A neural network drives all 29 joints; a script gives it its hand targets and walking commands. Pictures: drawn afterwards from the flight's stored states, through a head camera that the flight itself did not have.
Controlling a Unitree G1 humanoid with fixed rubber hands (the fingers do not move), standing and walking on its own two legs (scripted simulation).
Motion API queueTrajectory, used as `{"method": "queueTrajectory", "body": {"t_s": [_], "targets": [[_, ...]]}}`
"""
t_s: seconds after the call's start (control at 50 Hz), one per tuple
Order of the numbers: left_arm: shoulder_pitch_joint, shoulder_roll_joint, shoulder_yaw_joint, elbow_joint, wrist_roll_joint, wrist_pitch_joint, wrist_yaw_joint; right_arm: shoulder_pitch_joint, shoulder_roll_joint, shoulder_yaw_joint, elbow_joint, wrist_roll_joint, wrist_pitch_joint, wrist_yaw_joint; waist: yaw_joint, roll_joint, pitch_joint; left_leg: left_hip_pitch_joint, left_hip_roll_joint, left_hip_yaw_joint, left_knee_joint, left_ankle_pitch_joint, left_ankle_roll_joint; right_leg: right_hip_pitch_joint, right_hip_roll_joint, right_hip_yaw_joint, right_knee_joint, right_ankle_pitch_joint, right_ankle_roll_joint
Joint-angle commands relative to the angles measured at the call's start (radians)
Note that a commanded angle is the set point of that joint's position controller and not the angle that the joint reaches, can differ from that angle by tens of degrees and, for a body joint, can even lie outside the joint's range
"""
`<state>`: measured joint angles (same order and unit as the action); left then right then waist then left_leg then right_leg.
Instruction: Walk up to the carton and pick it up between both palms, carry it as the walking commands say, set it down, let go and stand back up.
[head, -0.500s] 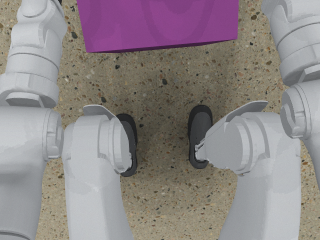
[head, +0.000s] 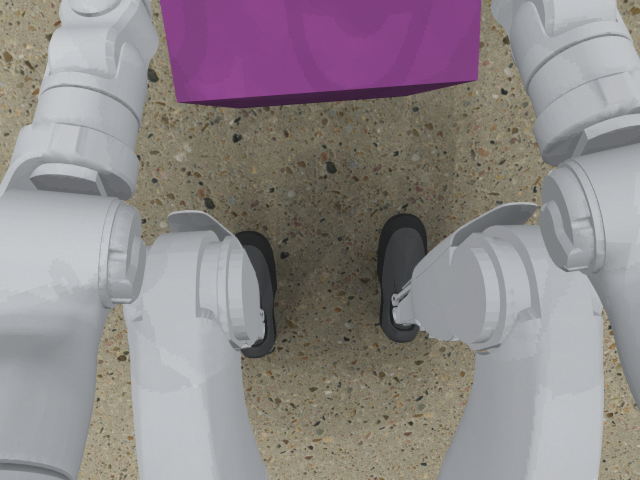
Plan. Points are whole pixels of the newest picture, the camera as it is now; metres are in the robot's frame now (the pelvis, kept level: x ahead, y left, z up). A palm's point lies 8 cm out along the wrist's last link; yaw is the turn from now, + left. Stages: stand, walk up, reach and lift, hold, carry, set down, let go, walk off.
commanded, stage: reach and lift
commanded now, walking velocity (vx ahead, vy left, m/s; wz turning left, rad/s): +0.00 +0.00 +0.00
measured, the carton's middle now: out of the picture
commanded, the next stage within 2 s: none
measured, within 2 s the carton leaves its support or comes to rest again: leaves its support in 0.38 s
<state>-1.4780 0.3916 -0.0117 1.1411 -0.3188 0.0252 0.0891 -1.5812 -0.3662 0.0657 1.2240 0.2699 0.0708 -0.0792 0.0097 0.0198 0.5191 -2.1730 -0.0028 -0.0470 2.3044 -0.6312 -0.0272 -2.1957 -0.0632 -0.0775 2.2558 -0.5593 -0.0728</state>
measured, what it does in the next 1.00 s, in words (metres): stands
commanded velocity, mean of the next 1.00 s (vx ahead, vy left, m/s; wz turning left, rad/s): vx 0.00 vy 0.00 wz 0.00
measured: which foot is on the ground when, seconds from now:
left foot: down 0.00-1.00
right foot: down 0.00-1.00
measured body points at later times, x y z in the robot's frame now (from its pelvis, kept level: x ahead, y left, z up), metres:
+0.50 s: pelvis -0.01 +0.00 +0.00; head +0.34 +0.00 +0.27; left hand +0.55 +0.17 -0.15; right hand +0.57 -0.15 -0.13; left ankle +0.11 +0.13 -0.32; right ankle +0.13 -0.11 -0.32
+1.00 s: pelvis -0.02 +0.00 +0.03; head +0.32 +0.01 +0.31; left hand +0.53 +0.17 -0.10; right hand +0.55 -0.16 -0.09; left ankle +0.11 +0.13 -0.32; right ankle +0.13 -0.11 -0.32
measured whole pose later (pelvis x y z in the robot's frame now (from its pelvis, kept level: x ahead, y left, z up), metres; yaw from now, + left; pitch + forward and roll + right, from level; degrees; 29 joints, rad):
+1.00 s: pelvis -0.02 +0.00 +0.03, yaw +0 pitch +22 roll -2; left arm -1.45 0.33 0.02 1.00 -0.19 0.31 0.17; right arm -1.47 -0.36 -0.04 1.03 0.27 0.27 -0.15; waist 0.01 0.02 0.53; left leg -2.02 -0.01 -0.06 2.22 -0.59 -0.03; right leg -2.03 -0.04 -0.07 2.17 -0.52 -0.06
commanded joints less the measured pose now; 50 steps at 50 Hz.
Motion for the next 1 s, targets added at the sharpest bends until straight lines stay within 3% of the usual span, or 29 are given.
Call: {"method": "queueTrajectory", "body": {"t_s": [0.0, 0.04, 0.06, 0.1, 0.16, 0.18, 0.2, 0.22, 0.28, 0.3, 0.36, 0.4, 0.46, 0.48, 0.52, 0.54, 0.56, 0.6, 0.62, 0.64, 0.66, 0.74, 0.8, 0.84, 0.88, 0.92, 0.94, 0.96, 0.98], "targets": [[-0.434, -1.093, -0.116, -0.089, 0.039, 0.086, -0.277, -0.444, 0.915, 0.094, -0.227, 0.034, 0.020, 0.244, 0.006, 0.109, -1.157, 0.354, -0.106, 0.117, -0.185, 0.325, 0.032, 0.575, 0.159, 0.100, -0.149, 0.324, 0.035], [-0.467, -1.051, -0.102, -0.139, 0.043, 0.088, -0.278, -0.450, 0.942, 0.095, -0.229, 0.042, 0.033, 0.255, 0.012, 0.042, -1.130, 0.312, -0.113, 0.115, -0.197, 0.292, 0.042, 0.562, 0.160, 0.063, -0.138, 0.295, 0.045], [-0.461, -1.060, -0.095, -0.130, 0.055, 0.096, -0.287, -0.453, 0.932, 0.073, -0.221, 0.036, 0.036, 0.266, 0.037, 0.099, -1.126, 0.313, -0.102, 0.129, -0.201, 0.287, 0.038, 0.555, 0.162, 0.095, -0.148, 0.290, 0.034], [-0.469, -1.078, -0.106, -0.212, 0.056, 0.101, -0.286, -0.407, 0.942, 0.102, -0.254, 0.035, 0.038, 0.256, 0.058, 0.078, -1.232, 0.322, -0.111, 0.129, -0.193, 0.344, 0.027, 0.648, 0.169, 0.097, -0.132, 0.369, 0.029], [-0.496, -1.074, -0.135, -0.262, 0.022, 0.106, -0.279, -0.476, 0.937, 0.138, -0.358, 0.068, 0.044, 0.238, 0.025, 0.062, -1.458, 0.448, -0.102, 0.133, -0.180, 0.370, 0.029, 0.766, 0.177, 0.089, -0.130, 0.410, 0.047], [-0.487, -1.089, -0.151, -0.318, 0.017, 0.101, -0.273, -0.528, 0.964, 0.180, -0.453, 0.075, 0.039, 0.229, 0.053, 0.042, -1.556, 0.512, -0.117, 0.134, -0.186, 0.461, 0.032, 0.829, 0.183, 0.080, -0.114, 0.496, 0.054], [-0.530, -1.102, -0.178, -0.399, -0.022, 0.098, -0.259, -0.525, 0.943, 0.198, -0.523, 0.106, 0.035, 0.214, 0.013, 0.057, -1.719, 0.606, -0.118, 0.142, -0.184, 0.514, 0.021, 0.935, 0.193, 0.075, -0.120, 0.557, 0.061], [-0.548, -1.039, -0.182, -0.427, -0.018, 0.095, -0.247, -0.515, 0.984, 0.186, -0.483, 0.105, 0.046, 0.214, 0.042, 0.026, -1.795, 0.671, -0.123, 0.138, -0.190, 0.538, 0.029, 0.937, 0.186, 0.066, -0.114, 0.568, 0.067], [-0.627, -1.074, -0.247, -0.601, -0.050, 0.103, -0.216, -0.525, 0.972, 0.198, -0.630, 0.129, 0.050, 0.190, 0.016, 0.103, -2.068, 0.812, -0.136, 0.154, -0.191, 0.645, 0.006, 1.030, 0.209, 0.074, -0.130, 0.667, 0.061], [-0.523, -1.081, -0.184, -0.474, -0.016, 0.118, -0.209, -0.536, 0.967, 0.203, -0.564, 0.129, 0.048, 0.187, 0.045, 0.073, -2.007, 0.730, -0.133, 0.149, -0.199, 0.583, 0.015, 1.017, 0.199, 0.069, -0.123, 0.620, 0.064], [-0.600, -1.057, -0.216, -0.613, -0.034, 0.117, -0.193, -0.600, 0.985, 0.208, -0.734, 0.145, 0.052, 0.172, 0.048, 0.066, -2.198, 0.815, -0.141, 0.159, -0.194, 0.633, 0.011, 1.091, 0.204, 0.078, -0.139, 0.682, 0.066], [-0.575, -1.084, -0.161, -0.515, 0.008, 0.128, -0.194, -0.568, 1.019, 0.188, -0.591, 0.122, 0.075, 0.178, 0.062, 0.043, -2.005, 0.733, -0.137, 0.153, -0.235, 0.544, 0.023, 1.018, 0.200, 0.071, -0.172, 0.592, 0.070], [-0.656, -1.036, -0.175, -0.594, 0.003, 0.123, -0.187, -0.590, 1.022, 0.182, -0.639, 0.113, 0.096, 0.176, 0.076, 0.069, -2.069, 0.741, -0.128, 0.175, -0.248, 0.452, 0.020, 1.074, 0.203, 0.085, -0.184, 0.516, 0.066], [-0.759, -1.009, -0.151, -0.642, 0.003, 0.110, -0.180, -0.594, 1.073, 0.173, -0.588, 0.118, 0.110, 0.178, 0.052, -0.014, -2.051, 0.708, -0.137, 0.163, -0.251, 0.436, 0.033, 1.071, 0.207, 0.063, -0.207, 0.493, 0.079], [-0.843, -1.057, -0.166, -0.617, 0.007, 0.123, -0.183, -0.551, 1.084, 0.117, -0.466, 0.083, 0.117, 0.188, 0.055, 0.081, -1.929, 0.672, -0.126, 0.156, -0.288, 0.361, 0.018, 0.971, 0.201, 0.069, -0.206, 0.419, 0.044], [-0.795, -1.061, -0.145, -0.599, 0.019, 0.128, -0.182, -0.629, 1.093, 0.144, -0.564, 0.100, 0.120, 0.186, 0.066, 0.043, -1.969, 0.695, -0.123, 0.164, -0.283, 0.352, 0.023, 0.971, 0.210, 0.075, -0.234, 0.375, 0.049], [-0.797, -1.074, -0.143, -0.605, 0.006, 0.128, -0.181, -0.664, 1.032, 0.119, -0.625, 0.085, 0.108, 0.185, 0.030, 0.046, -1.982, 0.739, -0.138, 0.155, -0.292, 0.376, 0.019, 0.962, 0.206, 0.055, -0.236, 0.386, 0.051], [-0.824, -1.042, -0.125, -0.590, 0.018, 0.144, -0.177, -0.708, 1.057, 0.110, -0.626, 0.096, 0.123, 0.182, 0.063, 0.034, -2.024, 0.773, -0.130, 0.162, -0.290, 0.387, 0.019, 1.003, 0.199, 0.062, -0.255, 0.378, 0.054], [-0.907, -1.054, -0.148, -0.723, -0.010, 0.142, -0.173, -0.729, 1.034, 0.122, -0.708, 0.100, 0.124, 0.175, 0.053, 0.070, -2.137, 0.754, -0.139, 0.171, -0.277, 0.408, 0.008, 1.107, 0.209, 0.086, -0.250, 0.431, 0.044], [-0.930, -1.045, -0.144, -0.752, -0.026, 0.147, -0.167, -0.735, 1.043, 0.118, -0.708, 0.107, 0.134, 0.171, 0.027, 0.019, -2.214, 0.817, -0.140, 0.156, -0.298, 0.369, 0.017, 1.130, 0.213, 0.061, -0.254, 0.387, 0.051], [-0.977, -1.032, -0.154, -0.749, -0.021, 0.140, -0.157, -0.728, 1.036, 0.101, -0.687, 0.110, 0.136, 0.168, 0.049, 0.081, -2.206, 0.857, -0.134, 0.156, -0.293, 0.401, 0.011, 1.068, 0.204, 0.071, -0.250, 0.394, 0.039], [-0.853, -1.011, -0.081, -0.626, 0.023, 0.166, -0.156, -0.761, 1.006, 0.119, -0.701, 0.082, 0.140, 0.161, 0.081, -0.014, -2.107, 0.740, -0.138, 0.167, -0.311, 0.356, 0.020, 1.106, 0.204, 0.077, -0.280, 0.383, 0.062], [-0.859, -1.076, -0.066, -0.647, 0.039, 0.168, -0.164, -0.719, 1.046, 0.076, -0.685, 0.045, 0.143, 0.172, 0.040, 0.014, -2.095, 0.756, -0.131, 0.151, -0.334, 0.335, 0.018, 1.044, 0.210, 0.064, -0.299, 0.321, 0.055], [-0.869, -1.078, -0.056, -0.595, 0.050, 0.177, -0.170, -0.734, 1.050, 0.078, -0.618, 0.053, 0.150, 0.185, 0.054, 0.008, -2.084, 0.794, -0.126, 0.145, -0.347, 0.334, 0.022, 1.038, 0.200, 0.054, -0.284, 0.334, 0.062], [-0.912, -1.089, -0.090, -0.716, 0.022, 0.173, -0.166, -0.730, 1.049, 0.084, -0.685, 0.062, 0.158, 0.183, 0.054, 0.061, -2.175, 0.840, -0.139, 0.136, -0.357, 0.375, 0.011, 1.078, 0.201, 0.062, -0.283, 0.376, 0.040], [-0.865, -1.081, -0.088, -0.745, 0.013, 0.182, -0.156, -0.743, 1.022, 0.099, -0.757, 0.058, 0.158, 0.173, 0.015, -0.001, -2.309, 0.928, -0.140, 0.132, -0.341, 0.463, 0.013, 1.132, 0.211, 0.044, -0.288, 0.426, 0.065], [-0.867, -1.090, -0.088, -0.733, 0.020, 0.186, -0.154, -0.727, 1.060, 0.100, -0.760, 0.081, 0.162, 0.169, 0.054, 0.029, -2.345, 0.926, -0.145, 0.149, -0.347, 0.453, 0.007, 1.150, 0.212, 0.058, -0.301, 0.419, 0.060], [-0.843, -1.082, -0.091, -0.733, 0.013, 0.182, -0.154, -0.667, 1.052, 0.085, -0.722, 0.037, 0.171, 0.165, 0.019, 0.017, -2.283, 0.861, -0.146, 0.148, -0.349, 0.422, 0.013, 1.154, 0.225, 0.064, -0.304, 0.414, 0.056], [-0.795, -1.064, -0.077, -0.742, 0.025, 0.193, -0.159, -0.731, 1.080, 0.139, -0.828, 0.065, 0.174, 0.160, 0.090, -0.020, -2.399, 0.879, -0.146, 0.168, -0.344, 0.491, 0.010, 1.266, 0.217, 0.086, -0.304, 0.506, 0.059]]}}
